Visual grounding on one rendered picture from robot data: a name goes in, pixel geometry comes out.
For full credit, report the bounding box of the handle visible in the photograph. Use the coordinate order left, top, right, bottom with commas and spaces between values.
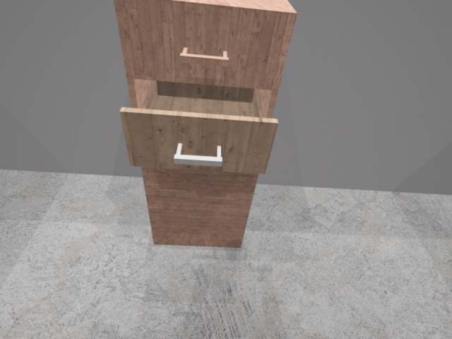
174, 143, 222, 167
182, 169, 218, 174
180, 53, 229, 66

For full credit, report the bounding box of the drawer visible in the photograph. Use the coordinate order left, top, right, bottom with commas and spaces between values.
119, 81, 278, 174

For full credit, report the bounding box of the cabinet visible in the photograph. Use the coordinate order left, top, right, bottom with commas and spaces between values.
114, 0, 297, 248

